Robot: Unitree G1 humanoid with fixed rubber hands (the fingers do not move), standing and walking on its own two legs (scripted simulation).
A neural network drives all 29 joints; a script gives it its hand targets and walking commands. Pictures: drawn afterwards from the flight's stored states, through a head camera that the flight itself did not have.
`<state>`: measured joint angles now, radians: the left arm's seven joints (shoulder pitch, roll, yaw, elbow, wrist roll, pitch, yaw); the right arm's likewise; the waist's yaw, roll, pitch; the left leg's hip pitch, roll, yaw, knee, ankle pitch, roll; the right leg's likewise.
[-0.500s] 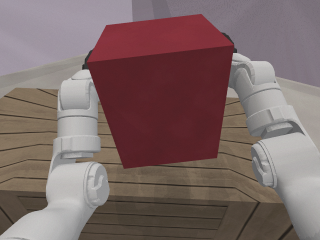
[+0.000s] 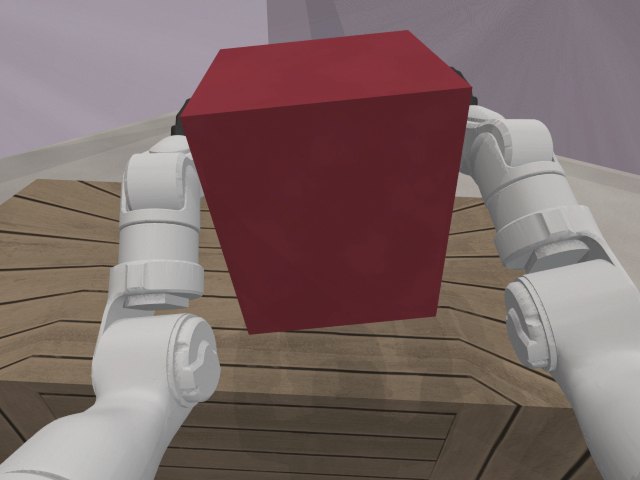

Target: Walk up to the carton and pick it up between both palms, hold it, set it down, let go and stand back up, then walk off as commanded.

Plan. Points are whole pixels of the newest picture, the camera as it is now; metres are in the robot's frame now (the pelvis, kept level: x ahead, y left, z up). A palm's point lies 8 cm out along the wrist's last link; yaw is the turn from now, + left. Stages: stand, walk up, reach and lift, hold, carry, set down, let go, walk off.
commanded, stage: hold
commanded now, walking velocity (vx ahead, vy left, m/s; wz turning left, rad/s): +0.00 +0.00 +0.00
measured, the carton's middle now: (328, 183) +0.35 -0.01 +0.27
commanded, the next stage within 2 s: none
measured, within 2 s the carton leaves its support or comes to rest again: neither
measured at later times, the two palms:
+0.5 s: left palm (186, 157) +0.38 +0.15 +0.29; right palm (452, 130) +0.38 -0.15 +0.32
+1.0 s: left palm (190, 158) +0.38 +0.15 +0.29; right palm (458, 130) +0.37 -0.16 +0.32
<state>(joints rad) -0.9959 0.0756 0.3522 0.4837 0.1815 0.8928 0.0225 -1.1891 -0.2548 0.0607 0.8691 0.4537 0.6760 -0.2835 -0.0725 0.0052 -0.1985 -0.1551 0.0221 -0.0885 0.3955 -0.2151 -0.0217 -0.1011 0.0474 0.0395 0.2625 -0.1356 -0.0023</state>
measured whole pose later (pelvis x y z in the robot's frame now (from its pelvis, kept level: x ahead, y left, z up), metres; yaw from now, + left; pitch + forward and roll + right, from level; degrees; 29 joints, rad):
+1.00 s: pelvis +0.00 +0.00 +0.00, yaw +0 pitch -2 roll -2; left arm -0.98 0.06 0.35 0.46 0.19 0.91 0.03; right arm -1.18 -0.26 0.06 0.86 0.46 0.69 -0.29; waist -0.08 0.01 -0.19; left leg -0.15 0.02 -0.09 0.41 -0.22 -0.02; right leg -0.09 0.05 0.04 0.26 -0.14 0.00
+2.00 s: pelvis +0.01 +0.00 +0.00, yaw +0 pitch -2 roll -2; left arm -0.97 0.07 0.34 0.44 0.19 0.91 0.03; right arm -1.17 -0.26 0.06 0.84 0.48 0.69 -0.29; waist -0.09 0.00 -0.19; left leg -0.15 0.02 -0.10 0.41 -0.23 -0.02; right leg -0.08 0.05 0.05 0.26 -0.14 0.00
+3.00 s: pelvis +0.01 +0.00 +0.00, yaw +1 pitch -1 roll -2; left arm -0.98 0.07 0.34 0.48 0.18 0.90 0.04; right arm -1.19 -0.26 0.07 0.88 0.48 0.69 -0.29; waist -0.09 0.00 -0.21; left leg -0.17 0.02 -0.10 0.42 -0.23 -0.02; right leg -0.10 0.05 0.05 0.26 -0.15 0.00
